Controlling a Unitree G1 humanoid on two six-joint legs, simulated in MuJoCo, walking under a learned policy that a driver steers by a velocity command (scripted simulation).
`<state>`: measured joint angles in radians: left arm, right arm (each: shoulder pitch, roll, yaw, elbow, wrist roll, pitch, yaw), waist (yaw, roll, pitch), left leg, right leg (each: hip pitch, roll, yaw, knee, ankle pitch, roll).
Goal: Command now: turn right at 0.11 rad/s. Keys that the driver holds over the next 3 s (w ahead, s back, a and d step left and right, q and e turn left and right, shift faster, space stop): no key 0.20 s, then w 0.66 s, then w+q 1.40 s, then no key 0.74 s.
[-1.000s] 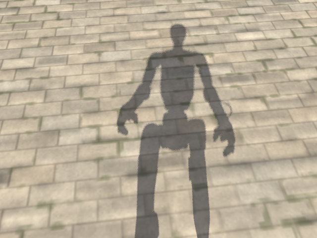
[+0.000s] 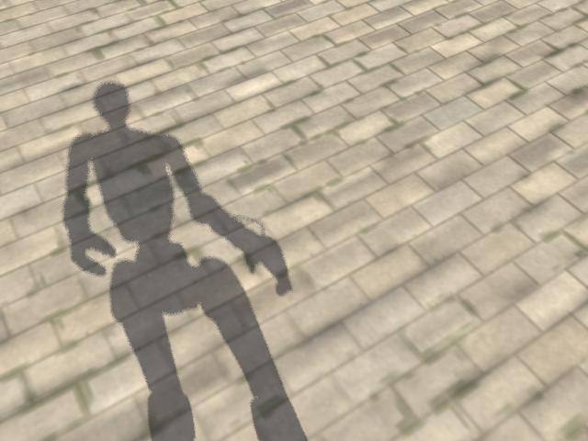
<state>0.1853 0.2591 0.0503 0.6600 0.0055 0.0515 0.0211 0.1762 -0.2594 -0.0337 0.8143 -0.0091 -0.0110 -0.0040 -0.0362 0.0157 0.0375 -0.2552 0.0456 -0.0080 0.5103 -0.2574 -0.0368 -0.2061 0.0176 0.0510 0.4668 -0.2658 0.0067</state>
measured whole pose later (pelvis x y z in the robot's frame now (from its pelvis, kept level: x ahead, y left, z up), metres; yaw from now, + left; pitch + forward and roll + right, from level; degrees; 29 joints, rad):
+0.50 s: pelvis +0.05 +0.02 -0.01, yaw +0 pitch +0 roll -1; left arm 0.33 0.28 0.06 0.78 -0.02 -0.01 0.02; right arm 0.25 -0.29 -0.05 0.92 0.01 -0.09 0.03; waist 0.00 -0.03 -0.01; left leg -0.26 0.00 0.05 0.57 -0.30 0.05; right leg -0.22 0.01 0.07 0.69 -0.44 -0.01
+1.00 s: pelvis +0.29 +0.00 -0.02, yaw +3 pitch +2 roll -1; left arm -0.03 0.24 0.03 0.66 -0.01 -0.10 -0.04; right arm 0.47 -0.26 -0.03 0.97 0.01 -0.05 -0.01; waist -0.08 0.01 0.06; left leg -0.02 0.01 -0.05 0.75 -0.49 0.03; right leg -0.50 0.02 -0.07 0.56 -0.10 -0.07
